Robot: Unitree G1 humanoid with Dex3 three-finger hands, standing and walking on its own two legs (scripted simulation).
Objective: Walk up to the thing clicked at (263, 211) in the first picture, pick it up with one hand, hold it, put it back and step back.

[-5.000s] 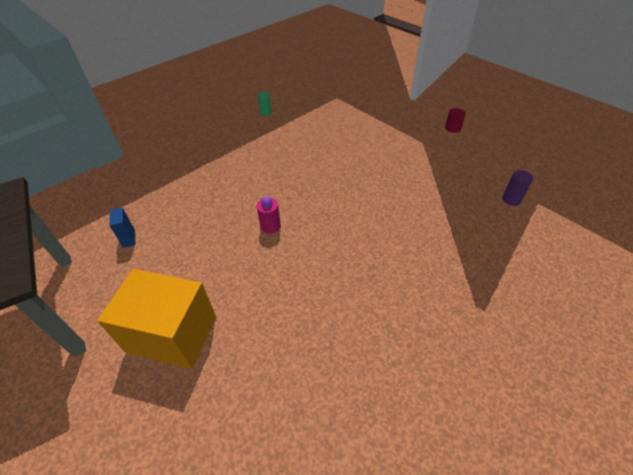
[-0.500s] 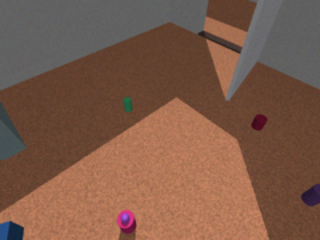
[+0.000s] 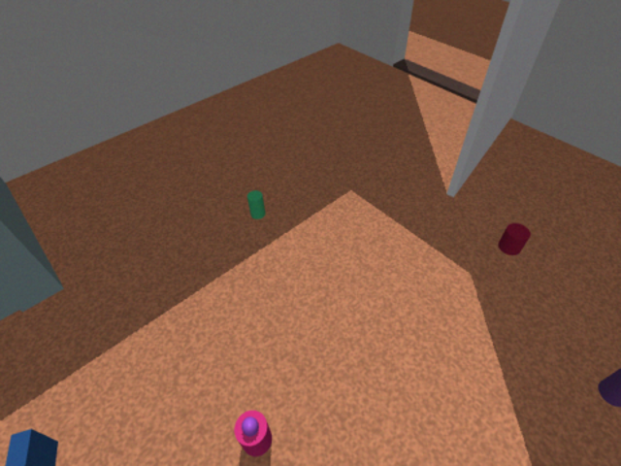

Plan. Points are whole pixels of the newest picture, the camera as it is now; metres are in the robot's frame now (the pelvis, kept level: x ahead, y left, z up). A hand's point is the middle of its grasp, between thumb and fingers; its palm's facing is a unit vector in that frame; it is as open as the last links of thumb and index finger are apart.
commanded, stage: walk up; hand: left
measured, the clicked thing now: (253, 432) +0.34 +0.21 -0.70
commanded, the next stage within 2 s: stand in 0.30 s
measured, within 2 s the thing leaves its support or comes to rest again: neither
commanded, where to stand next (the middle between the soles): +0.01 -0.01 m, yaw +0 degrees
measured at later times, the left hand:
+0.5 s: hand out of the picture +0.10 +0.25 -0.16, palm faces -0.02 -0.94 -0.34, open 7.3 cm
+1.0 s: hand out of the picture +0.07 +0.24 -0.16, palm faces -0.02 -0.94 -0.34, open 7.3 cm
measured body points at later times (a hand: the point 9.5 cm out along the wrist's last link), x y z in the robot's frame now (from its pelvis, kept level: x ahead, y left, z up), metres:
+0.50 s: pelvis +0.01 +0.00 +0.00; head +0.01 +0.00 +0.45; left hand +0.10 +0.30 -0.13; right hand +0.09 -0.30 -0.13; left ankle +0.01 +0.11 -0.75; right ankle +0.01 -0.13 -0.75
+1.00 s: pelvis +0.01 -0.01 +0.00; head +0.01 -0.01 +0.45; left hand +0.07 +0.29 -0.13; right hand +0.09 -0.31 -0.13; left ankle +0.01 +0.11 -0.75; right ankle +0.01 -0.13 -0.75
